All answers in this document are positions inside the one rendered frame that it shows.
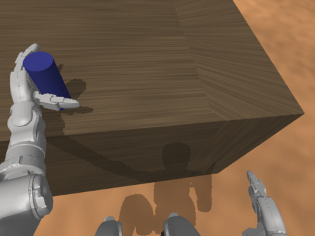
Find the left robot hand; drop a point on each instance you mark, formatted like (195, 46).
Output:
(23, 88)

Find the right robot hand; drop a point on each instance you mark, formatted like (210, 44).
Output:
(269, 219)

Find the can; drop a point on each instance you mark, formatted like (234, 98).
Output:
(42, 69)

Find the left robot arm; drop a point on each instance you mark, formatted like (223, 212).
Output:
(25, 197)

